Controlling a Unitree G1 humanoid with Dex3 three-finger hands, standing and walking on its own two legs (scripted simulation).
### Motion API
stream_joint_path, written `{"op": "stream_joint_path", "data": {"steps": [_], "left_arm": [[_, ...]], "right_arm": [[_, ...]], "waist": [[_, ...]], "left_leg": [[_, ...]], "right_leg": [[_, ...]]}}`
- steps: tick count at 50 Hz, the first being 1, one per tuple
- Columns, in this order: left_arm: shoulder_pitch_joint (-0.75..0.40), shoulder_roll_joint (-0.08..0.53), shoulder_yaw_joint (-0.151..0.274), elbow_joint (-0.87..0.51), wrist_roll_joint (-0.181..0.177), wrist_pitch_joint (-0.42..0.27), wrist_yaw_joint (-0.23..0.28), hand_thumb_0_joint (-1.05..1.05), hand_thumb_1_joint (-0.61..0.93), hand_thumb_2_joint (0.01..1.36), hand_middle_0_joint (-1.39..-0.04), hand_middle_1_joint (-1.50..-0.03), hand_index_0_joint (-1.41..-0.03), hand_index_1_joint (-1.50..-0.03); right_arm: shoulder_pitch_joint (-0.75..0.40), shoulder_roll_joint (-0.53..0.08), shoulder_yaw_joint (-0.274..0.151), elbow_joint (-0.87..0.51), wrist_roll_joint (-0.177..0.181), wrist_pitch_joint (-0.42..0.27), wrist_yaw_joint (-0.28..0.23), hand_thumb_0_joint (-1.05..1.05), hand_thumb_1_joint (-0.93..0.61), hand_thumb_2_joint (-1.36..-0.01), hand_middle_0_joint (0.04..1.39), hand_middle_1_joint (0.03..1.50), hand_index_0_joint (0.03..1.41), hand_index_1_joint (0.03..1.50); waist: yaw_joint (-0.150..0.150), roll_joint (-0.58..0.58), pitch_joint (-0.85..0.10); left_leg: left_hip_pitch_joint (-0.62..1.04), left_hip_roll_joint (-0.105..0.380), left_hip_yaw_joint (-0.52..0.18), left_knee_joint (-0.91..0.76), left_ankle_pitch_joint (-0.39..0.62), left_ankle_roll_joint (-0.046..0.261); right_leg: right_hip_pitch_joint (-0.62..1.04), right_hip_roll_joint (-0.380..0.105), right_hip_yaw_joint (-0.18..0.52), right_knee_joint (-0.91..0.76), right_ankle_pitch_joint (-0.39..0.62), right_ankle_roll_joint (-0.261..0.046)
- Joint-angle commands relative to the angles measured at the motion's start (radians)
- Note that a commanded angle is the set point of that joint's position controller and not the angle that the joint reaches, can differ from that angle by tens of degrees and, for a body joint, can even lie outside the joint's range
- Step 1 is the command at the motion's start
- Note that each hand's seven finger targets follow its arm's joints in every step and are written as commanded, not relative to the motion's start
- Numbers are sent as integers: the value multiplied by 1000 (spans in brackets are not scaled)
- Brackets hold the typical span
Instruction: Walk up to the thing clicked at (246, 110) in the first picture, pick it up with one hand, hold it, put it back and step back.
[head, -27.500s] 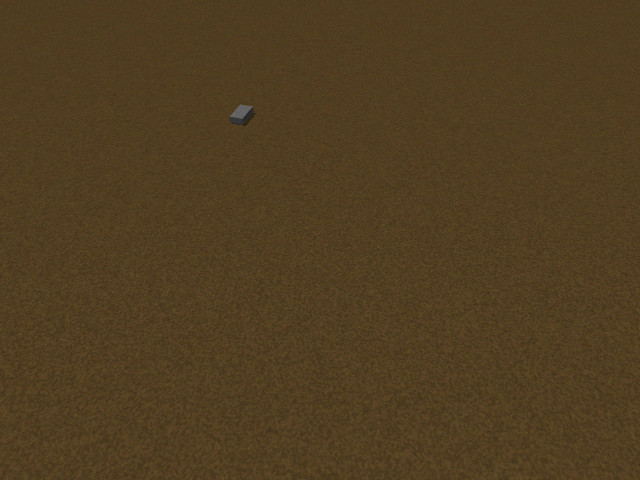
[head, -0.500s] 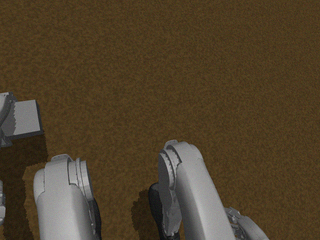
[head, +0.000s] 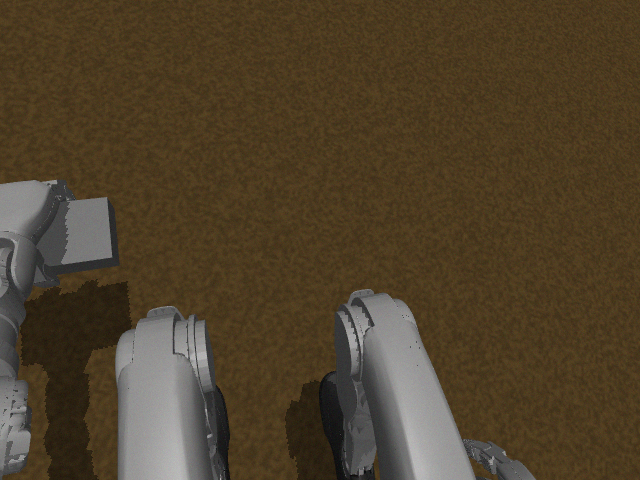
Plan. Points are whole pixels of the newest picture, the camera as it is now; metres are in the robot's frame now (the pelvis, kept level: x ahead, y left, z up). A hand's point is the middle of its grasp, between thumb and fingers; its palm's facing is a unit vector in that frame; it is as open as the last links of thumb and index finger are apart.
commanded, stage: lift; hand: left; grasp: from above
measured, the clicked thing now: (47, 240) +0.42 +0.33 -0.17
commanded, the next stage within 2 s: hold in 1.42 s
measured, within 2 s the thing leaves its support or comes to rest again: neither
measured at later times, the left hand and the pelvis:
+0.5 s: hand out of the picture +0.35 +0.33 +0.03, palm faces -0.39 -0.13 -0.91, open 11.1 cm; pelvis +0.00 +0.01 +0.13, yaw +4 degrees
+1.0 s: hand out of the picture +0.32 +0.30 +0.23, palm faces -0.44 -0.14 -0.89, open 11.1 cm; pelvis +0.03 +0.01 +0.31, yaw +8 degrees
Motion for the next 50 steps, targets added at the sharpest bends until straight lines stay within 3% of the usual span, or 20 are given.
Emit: {"op": "stream_joint_path", "data": {"steps": [1, 11, 12, 15, 16, 17, 19, 24, 25, 26, 28, 29, 30, 31, 36, 39, 43, 45, 48, 50], "left_arm": [[-230, 288, 50, -265, -38, 6, -17, 0, 720, 813, -1090, -628, -1086, -632], [-145, 227, 21, -457, -91, 5, -81, 0, 670, 837, -1033, -691, -1036, -689], [-122, 230, 29, -482, -98, 9, -82, 0, 647, 839, -1014, -697, -1017, -694], [-120, 197, 2, -553, -114, 23, -92, 0, 620, 874, -999, -710, -998, -712], [-99, 214, 20, -568, -119, 32, -92, 0, 632, 865, -1002, -708, -1002, -707], [-66, 183, 0, -561, -118, 43, -97, 0, 636, 849, -1002, -706, -1006, -702], [-42, 191, 13, -607, -123, 61, -98, 0, 613, 897, -1001, -694, -992, -704], [10, 153, -16, -677, -130, 107, -104, 0, 564, 886, -957, -706, -950, -714], [52, 142, -13, -662, -133, 117, -105, 0, 558, 877, -950, -699, -943, -707], [56, 110, -38, -679, -141, 124, -110, 0, 562, 869, -948, -709, -944, -713], [92, 104, -34, -686, -149, 139, -116, 0, 560, 864, -946, -717, -943, -721], [105, 79, -55, -691, -148, 145, -120, 0, 575, 843, -961, -695, -957, -700], [110, 100, -42, -701, -150, 150, -121, 0, 577, 838, -958, -699, -955, -702], [134, 69, -60, -697, -150, 154, -124, 0, 593, 853, -974, -704, -969, -710], [157, 59, -71, -688, -145, 148, -133, 0, 615, 840, -991, -703, -987, -709], [163, 25, -88, -635, -150, 137, -131, 0, 604, 856, -970, -742, -970, -742], [173, -6, -109, -592, -136, 118, -121, 0, 591, 845, -948, -742, -951, -739], [147, -38, -139, -590, -133, 113, -116, 0, 570, 825, -926, -755, -934, -748], [156, -56, -149, -562, -119, 112, -95, 0, 555, 820, -916, -762, -926, -753], [146, -43, -134, -559, -118, 117, -78, 0, 606, 863, -946, -788, -955, -780]], "right_arm": [[170, -239, -111, -47, 30, 7, -32, 0, -908, -902, 200, 300, 200, 300], [157, -208, -137, -95, 70, 39, -77, 0, -904, -901, 200, 300, 200, 300], [153, -206, -137, -104, 74, 41, -82, 0, -904, -901, 200, 300, 200, 300], [139, -199, -142, -120, 84, 45, -101, 0, -900, -900, 201, 300, 200, 300], [131, -204, -146, -124, 90, 46, -107, 0, -900, -899, 201, 300, 200, 300], [130, -200, -146, -128, 93, 48, -113, 0, -898, -899, 201, 300, 200, 300], [117, -201, -147, -136, 102, 52, -125, 0, -896, -898, 201, 300, 200, 300], [97, -184, -138, -146, 120, 60, -157, 0, -894, -897, 201, 300, 200, 300], [92, -185, -138, -144, 124, 60, -162, 0, -891, -896, 201, 300, 200, 300], [86, -179, -134, -143, 127, 58, -168, 0, -892, -896, 201, 300, 200, 300], [83, -173, -132, -143, 132, 56, -178, 0, -892, -897, 201, 300, 200, 300], [80, -170, -132, -141, 135, 56, -183, 0, -891, -897, 201, 300, 200, 300], [75, -170, -129, -141, 139, 53, -188, 0, -893, -897, 201, 300, 200, 300], [77, -163, -127, -139, 140, 51, -193, 0, -893, -897, 201, 300, 200, 300], [81, -138, -118, -124, 146, 35, -216, 0, -896, -900, 201, 300, 200, 300], [82, -130, -115, -111, 148, 17, -223, 0, -896, -900, 201, 300, 200, 300], [93, -133, -123, -105, 148, -4, -224, 0, -892, -899, 201, 300, 200, 300], [98, -126, -123, -101, 148, -12, -222, 0, -896, -901, 200, 300, 200, 300], [108, -122, -123, -93, 147, -19, -219, 0, -897, -902, 200, 300, 200, 300], [112, -127, -126, -89, 145, -22, -219, 0, -886, -898, 200, 300, 200, 300]], "waist": [[43, 268, -707], [55, 195, -708], [69, 193, -714], [63, 201, -711], [71, 206, -717], [68, 197, -695], [78, 208, -711], [76, 215, -673], [79, 193, -656], [69, 203, -628], [75, 185, -612], [72, 183, -608], [78, 189, -603], [70, 179, -573], [66, 123, -492], [63, 118, -418], [73, 111, -392], [65, 113, -386], [73, 96, -376], [76, 88, -374]], "left_leg": [[616, -26, 49, -315, 114, 3], [711, -28, 54, -462, 67, 10], [724, -29, 58, -482, 63, 10], [786, -25, 51, -553, 21, 8], [819, -25, 40, -581, 5, 7], [831, -21, 36, -610, -6, 6], [895, -19, 26, -665, -11, 4], [1018, -21, 19, -803, -15, -1], [1044, -22, 11, -833, -15, -1], [1057, -22, 7, -865, -21, -2], [1118, -22, 10, -915, 3, -3], [1152, -22, 15, -937, 20, -4], [1178, -23, 12, -965, 20, -5], [1194, -23, 22, -985, 34, -5], [1273, -36, 68, -1077, 77, -1], [1324, -31, 58, -1159, 55, -6], [1419, -29, 51, -1248, 87, -15], [1462, -37, 71, -1271, 122, -15], [1514, -48, 92, -1307, 194, -16], [1554, -45, 96, -1339, 228, -16]], "right_leg": [[315, 22, -3, -296, 198, -44], [423, 20, 33, -452, 150, -40], [449, 20, 37, -473, 143, -40], [487, 20, 41, -524, 115, -37], [505, 19, 43, -537, 105, -36], [519, 21, 40, -551, 107, -33], [562, 19, 42, -580, 113, -32], [674, 19, 49, -687, 124, -28], [698, 18, 49, -708, 127, -25], [713, 16, 50, -728, 128, -24], [773, 14, 55, -781, 145, -23], [797, 13, 59, -809, 154, -23], [827, 13, 62, -829, 156, -23], [847, 13, 66, -862, 159, -23], [1011, 12, 98, -1024, 173, -25], [1059, 12, 103, -1088, 158, -24], [1137, 13, 108, -1169, 180, -26], [1185, 12, 118, -1220, 205, -28], [1265, 14, 123, -1276, 257, -29], [1307, 14, 125, -1309, 287, -27]]}}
